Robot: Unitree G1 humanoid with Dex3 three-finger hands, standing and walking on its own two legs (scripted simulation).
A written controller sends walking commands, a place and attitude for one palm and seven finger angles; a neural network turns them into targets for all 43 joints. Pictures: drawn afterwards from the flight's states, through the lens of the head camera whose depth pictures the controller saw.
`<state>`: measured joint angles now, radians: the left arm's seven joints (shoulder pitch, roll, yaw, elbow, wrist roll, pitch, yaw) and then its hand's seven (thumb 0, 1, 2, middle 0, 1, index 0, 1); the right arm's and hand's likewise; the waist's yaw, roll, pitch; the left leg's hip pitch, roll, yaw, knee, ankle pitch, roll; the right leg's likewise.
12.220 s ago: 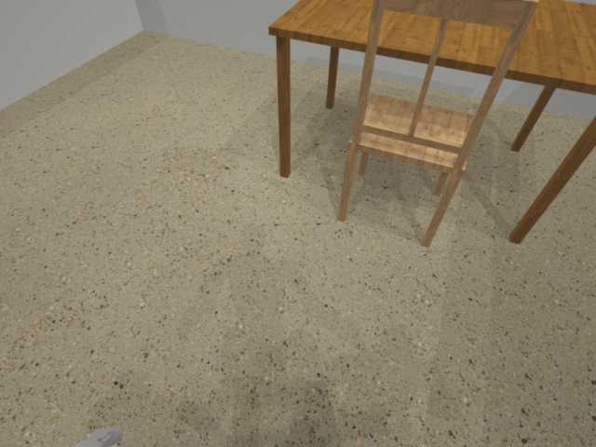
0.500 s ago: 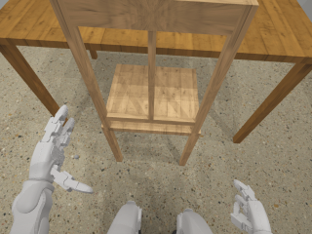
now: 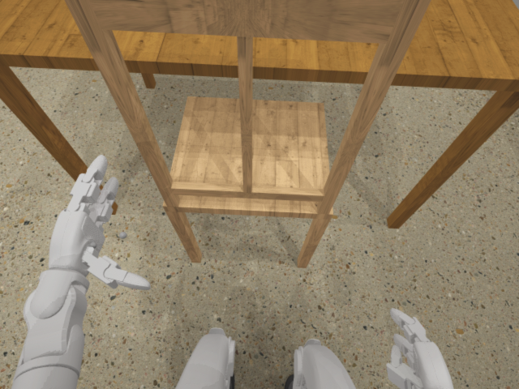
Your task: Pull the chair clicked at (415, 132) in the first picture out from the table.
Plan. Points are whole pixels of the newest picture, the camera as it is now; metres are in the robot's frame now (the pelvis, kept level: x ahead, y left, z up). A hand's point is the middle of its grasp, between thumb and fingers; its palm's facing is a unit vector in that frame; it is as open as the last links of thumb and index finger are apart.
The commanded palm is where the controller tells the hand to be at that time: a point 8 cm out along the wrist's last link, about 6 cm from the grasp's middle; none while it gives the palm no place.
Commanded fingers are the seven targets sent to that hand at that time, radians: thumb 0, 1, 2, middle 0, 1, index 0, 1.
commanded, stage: aim the fingers beside a spindle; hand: left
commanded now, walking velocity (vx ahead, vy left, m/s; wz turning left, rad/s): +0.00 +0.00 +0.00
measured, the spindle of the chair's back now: (246, 133) +0.51 +0.05 +0.04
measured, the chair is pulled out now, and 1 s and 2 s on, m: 0.00 0.00 0.00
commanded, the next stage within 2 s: none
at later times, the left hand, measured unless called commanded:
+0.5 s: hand (130, 215) +0.36 +0.22 +0.03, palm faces +0.01 -1.00 -0.05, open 16.9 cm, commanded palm +0.34 +0.27 +0.02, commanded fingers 0.00 -0.50 0.30 -0.06 -0.08 -0.06 -0.08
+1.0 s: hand (131, 217) +0.36 +0.23 +0.00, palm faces +0.01 -1.00 -0.03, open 16.9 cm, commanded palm +0.35 +0.27 +0.02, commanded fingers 0.00 -0.50 0.30 -0.06 -0.08 -0.06 -0.08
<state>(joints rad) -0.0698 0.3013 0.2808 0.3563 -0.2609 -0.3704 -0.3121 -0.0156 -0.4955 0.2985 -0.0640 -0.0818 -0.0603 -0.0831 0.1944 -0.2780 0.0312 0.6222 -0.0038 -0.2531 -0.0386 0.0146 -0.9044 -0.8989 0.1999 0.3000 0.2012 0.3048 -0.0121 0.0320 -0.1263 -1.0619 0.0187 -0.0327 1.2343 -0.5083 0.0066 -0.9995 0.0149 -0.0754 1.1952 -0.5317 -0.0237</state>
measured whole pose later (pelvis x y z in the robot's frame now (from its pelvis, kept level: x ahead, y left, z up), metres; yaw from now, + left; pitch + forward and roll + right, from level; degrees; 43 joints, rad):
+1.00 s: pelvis -0.01 +0.01 -0.02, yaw -1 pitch +23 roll -4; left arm -0.30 0.34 0.34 0.60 -0.23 -0.42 -0.34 -0.02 -0.50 0.30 -0.06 -0.08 -0.06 -0.08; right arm 0.21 -0.29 0.02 0.65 -0.01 -0.20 -0.02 0.01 -0.91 -0.90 0.20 0.30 0.20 0.30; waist -0.04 0.03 -0.13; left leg -1.19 0.02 -0.03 1.31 -0.52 0.02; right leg -1.12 0.02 -0.07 1.26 -0.53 -0.01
